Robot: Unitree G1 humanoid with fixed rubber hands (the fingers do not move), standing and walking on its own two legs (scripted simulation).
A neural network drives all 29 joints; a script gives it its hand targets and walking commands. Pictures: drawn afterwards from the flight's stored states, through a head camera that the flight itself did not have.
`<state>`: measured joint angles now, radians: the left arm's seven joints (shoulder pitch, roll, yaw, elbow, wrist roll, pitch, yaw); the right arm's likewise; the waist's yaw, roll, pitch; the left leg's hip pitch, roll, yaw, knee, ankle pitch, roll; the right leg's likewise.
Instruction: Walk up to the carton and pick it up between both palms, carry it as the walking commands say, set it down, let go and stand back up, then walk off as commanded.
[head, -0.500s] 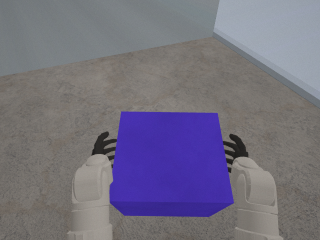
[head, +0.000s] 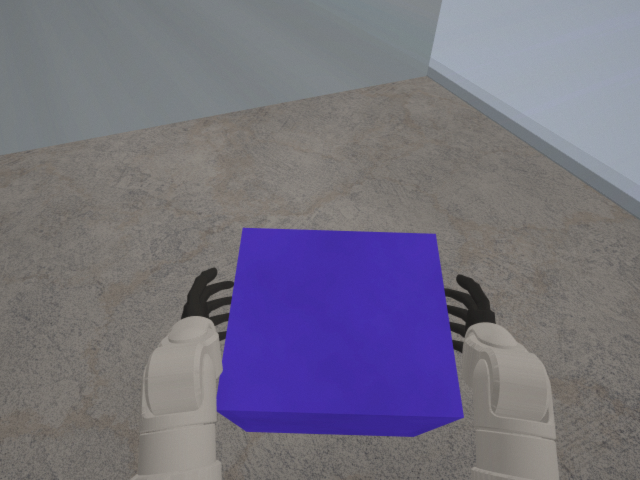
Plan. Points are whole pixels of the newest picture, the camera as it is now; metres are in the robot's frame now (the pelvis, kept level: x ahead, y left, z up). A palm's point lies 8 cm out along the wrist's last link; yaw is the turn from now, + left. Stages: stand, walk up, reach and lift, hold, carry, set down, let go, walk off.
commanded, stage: carry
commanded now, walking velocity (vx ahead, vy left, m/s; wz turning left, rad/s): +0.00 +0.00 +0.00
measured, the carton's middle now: (334, 339) +0.31 +0.00 -0.01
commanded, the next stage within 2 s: hold in 0.54 s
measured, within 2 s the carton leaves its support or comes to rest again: neither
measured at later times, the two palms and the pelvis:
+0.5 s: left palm (201, 324) +0.28 +0.17 +0.06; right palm (473, 331) +0.28 -0.16 +0.06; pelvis +0.01 +0.00 +0.00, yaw +0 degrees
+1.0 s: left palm (221, 317) +0.30 +0.15 +0.06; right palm (486, 320) +0.30 -0.19 +0.05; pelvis +0.00 -0.02 +0.01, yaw +4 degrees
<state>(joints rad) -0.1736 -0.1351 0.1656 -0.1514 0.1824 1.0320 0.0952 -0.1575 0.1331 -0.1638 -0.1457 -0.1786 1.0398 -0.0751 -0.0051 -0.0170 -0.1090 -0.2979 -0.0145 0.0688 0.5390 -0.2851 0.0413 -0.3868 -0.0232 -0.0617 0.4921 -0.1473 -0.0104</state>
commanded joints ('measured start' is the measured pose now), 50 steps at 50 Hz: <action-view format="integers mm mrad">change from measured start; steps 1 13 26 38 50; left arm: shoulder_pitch -427 -397 -377 -480 -732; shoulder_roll -791 -763 -737 -824 -813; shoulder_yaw -606 -591 -581 -481 -245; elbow -48 -40 -40 354 607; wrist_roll -361 -339 -325 -141 -54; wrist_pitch -18 -61 -89 -385 -454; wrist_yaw -274 -267 -261 -301 -439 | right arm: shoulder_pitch -465 -442 -421 -529 -668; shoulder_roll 788 758 736 744 856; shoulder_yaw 599 582 574 570 253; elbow -79 -70 -64 154 561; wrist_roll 361 340 328 234 24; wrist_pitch -34 -79 -108 -334 -382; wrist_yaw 274 267 260 322 371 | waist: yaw -1 -3 -4 -61 -54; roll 22 24 21 38 -7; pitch -229 -230 -225 -146 5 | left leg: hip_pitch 28 45 50 81 -7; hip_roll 144 143 142 -28 -36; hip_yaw -109 -104 -100 -216 -165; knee -103 -95 -96 -247 -228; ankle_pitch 157 201 193 159 -62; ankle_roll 5 5 6 -14 9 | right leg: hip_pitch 151 145 142 530 450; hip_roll -109 -106 -105 97 58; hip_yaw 96 91 94 151 153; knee -41 -24 -23 -159 -171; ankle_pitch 60 77 82 178 -93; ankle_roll -31 -32 -36 -28 -19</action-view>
